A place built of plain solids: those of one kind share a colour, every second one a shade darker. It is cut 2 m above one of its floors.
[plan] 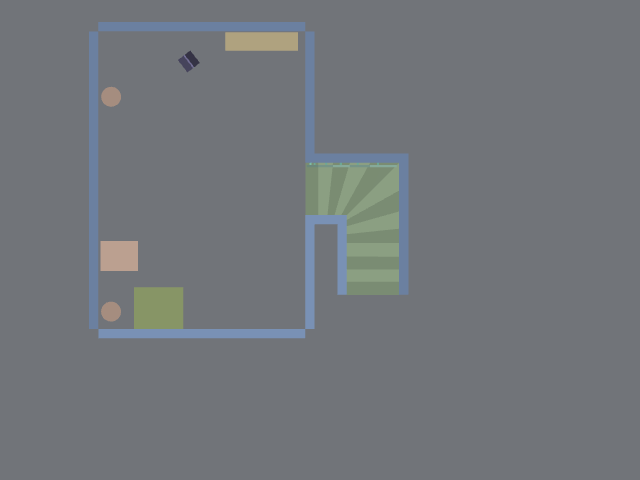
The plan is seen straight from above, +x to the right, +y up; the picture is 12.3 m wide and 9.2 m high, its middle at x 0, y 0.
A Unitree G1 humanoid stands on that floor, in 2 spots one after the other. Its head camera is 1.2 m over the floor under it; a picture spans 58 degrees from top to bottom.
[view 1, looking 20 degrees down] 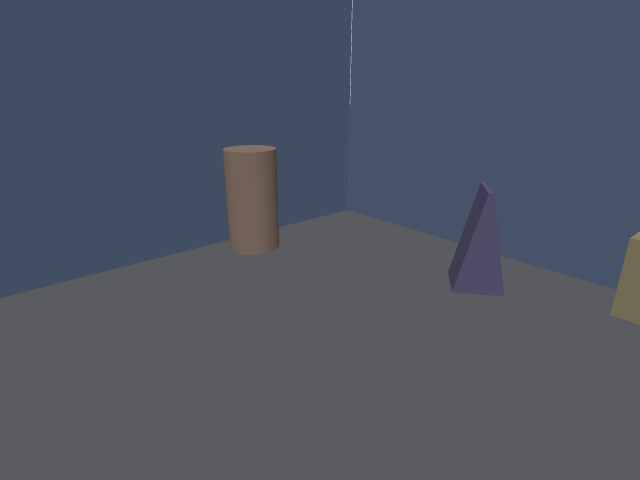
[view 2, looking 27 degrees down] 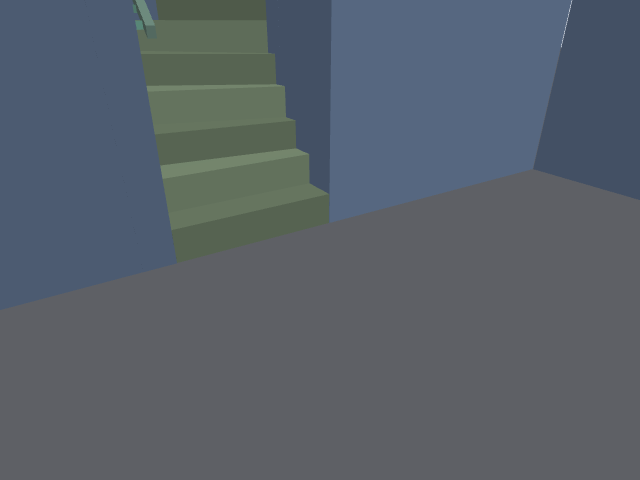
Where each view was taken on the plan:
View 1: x -1.28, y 1.05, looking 139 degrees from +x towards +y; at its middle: ground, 3.51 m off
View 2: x -2.46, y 1.91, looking -32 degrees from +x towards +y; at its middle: ground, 2.64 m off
